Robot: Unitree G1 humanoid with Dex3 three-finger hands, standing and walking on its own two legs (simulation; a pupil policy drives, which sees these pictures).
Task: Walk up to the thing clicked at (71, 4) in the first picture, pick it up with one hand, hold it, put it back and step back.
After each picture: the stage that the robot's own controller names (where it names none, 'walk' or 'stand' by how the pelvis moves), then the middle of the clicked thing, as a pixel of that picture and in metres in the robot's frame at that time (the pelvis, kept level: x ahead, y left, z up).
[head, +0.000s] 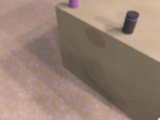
stand; out of the picture +1.02 +0.08 -0.03
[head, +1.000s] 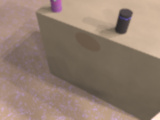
walk; (55, 1) +0.91 +0.15 -0.02
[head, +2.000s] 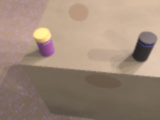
rise first; (44, 43) +0.55 +0.15 -0.01
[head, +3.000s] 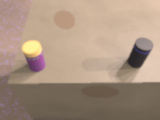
rise first; (34, 56) +0.45 +0.20 +0.01
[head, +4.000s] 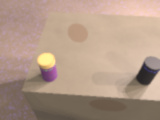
stand; (48, 68) +0.44 +0.17 -0.03
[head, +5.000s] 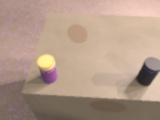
stand; (48, 69) +0.43 +0.17 -0.04
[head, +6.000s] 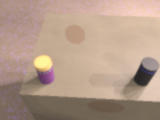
stand; (45, 70) +0.43 +0.18 -0.04
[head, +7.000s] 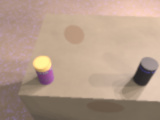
stand; (44, 70) +0.43 +0.18 -0.04
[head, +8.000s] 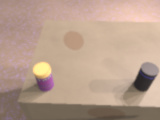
rise first; (44, 77) +0.41 +0.19 -0.03
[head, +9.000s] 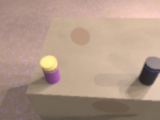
go down; (50, 70) +0.44 +0.18 -0.03
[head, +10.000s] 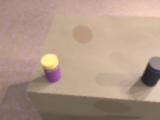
go down; (51, 68) +0.44 +0.18 -0.03
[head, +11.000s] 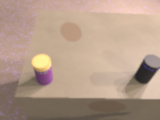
go down; (43, 70) +0.42 +0.16 -0.01
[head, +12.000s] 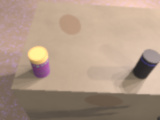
close in; (39, 63) +0.44 +0.17 -0.01
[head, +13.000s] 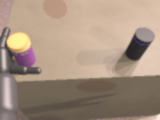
close; (22, 51) +0.45 +0.19 +0.03
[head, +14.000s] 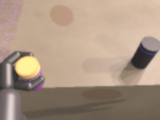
lift; (31, 74) +0.36 +0.17 +0.03
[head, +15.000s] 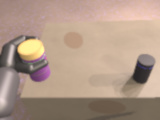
lift; (35, 61) +0.34 +0.16 +0.17
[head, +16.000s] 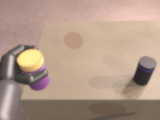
hold; (35, 70) +0.32 +0.16 +0.14
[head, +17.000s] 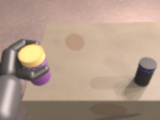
hold; (36, 66) +0.33 +0.16 +0.16
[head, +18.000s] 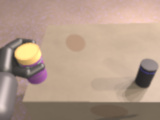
crouch; (32, 64) +0.33 +0.17 +0.15
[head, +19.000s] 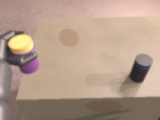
lower; (25, 55) +0.39 +0.19 +0.13
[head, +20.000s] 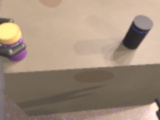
lower; (12, 43) +0.46 +0.20 +0.05
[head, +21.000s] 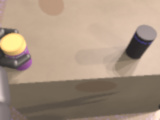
lower; (17, 53) +0.43 +0.19 +0.04
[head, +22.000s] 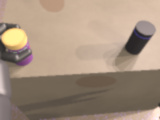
lower; (19, 48) +0.44 +0.19 +0.05
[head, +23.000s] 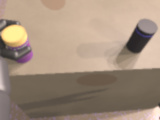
lower; (19, 45) +0.45 +0.19 +0.05
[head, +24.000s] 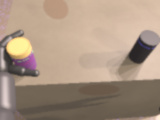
open; (23, 56) +0.42 +0.18 +0.04
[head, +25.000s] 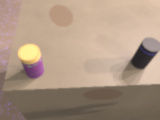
sink last; (32, 62) +0.41 +0.17 +0.02
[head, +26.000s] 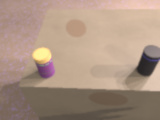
stand; (44, 63) +0.44 +0.19 +0.01
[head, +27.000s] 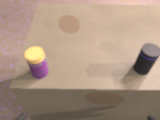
stand; (37, 63) +0.43 +0.19 +0.02
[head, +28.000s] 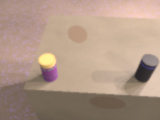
stand; (48, 68) +0.45 +0.17 -0.03
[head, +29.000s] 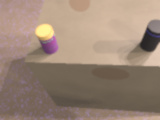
walk; (47, 39) +0.51 +0.18 -0.01
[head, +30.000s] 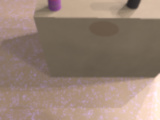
walk; out of the picture +0.78 +0.14 -0.01
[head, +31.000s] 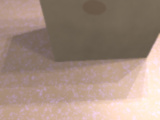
stand; out of the picture +1.06 +0.25 -0.01
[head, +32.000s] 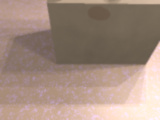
stand; out of the picture +1.09 +0.18 -0.03
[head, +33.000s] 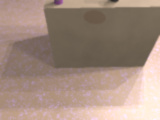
stand; out of the picture +1.10 +0.19 -0.04
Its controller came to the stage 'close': yes
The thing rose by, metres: 0.20
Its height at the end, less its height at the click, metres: +0.00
